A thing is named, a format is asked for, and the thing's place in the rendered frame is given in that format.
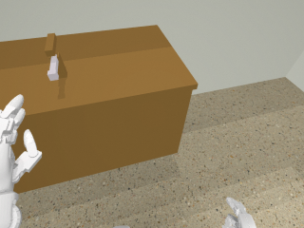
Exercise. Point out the tap lever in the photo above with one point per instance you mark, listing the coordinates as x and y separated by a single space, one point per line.
53 68

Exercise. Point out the left robot forearm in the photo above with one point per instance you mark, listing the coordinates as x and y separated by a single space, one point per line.
10 214

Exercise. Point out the counter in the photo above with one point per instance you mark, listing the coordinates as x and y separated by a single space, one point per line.
121 98

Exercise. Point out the left robot hand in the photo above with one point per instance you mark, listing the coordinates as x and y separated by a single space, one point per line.
10 120

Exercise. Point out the right robot hand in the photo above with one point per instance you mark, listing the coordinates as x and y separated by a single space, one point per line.
243 220

